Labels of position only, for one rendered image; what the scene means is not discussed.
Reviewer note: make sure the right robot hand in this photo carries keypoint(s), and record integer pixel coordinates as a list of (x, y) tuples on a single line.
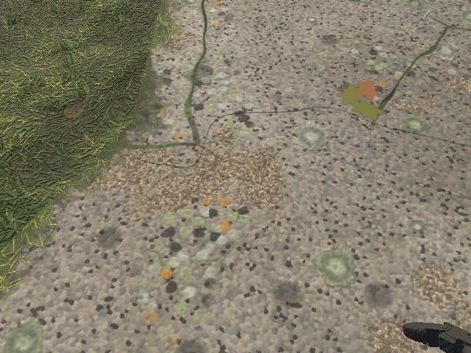
[(448, 337)]

